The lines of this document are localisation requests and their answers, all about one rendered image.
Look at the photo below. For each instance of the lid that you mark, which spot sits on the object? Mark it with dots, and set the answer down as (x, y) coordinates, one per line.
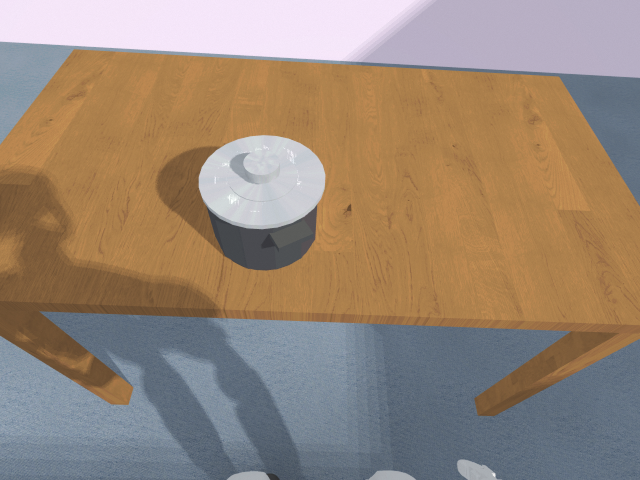
(232, 197)

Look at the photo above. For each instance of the knob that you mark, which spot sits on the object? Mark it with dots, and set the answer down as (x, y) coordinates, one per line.
(261, 166)

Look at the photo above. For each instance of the robot right hand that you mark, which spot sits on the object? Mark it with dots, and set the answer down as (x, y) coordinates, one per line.
(473, 471)

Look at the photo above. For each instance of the table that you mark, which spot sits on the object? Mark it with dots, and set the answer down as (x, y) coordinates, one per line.
(452, 198)

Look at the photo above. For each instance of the pot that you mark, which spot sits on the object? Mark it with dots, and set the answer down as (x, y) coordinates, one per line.
(265, 249)

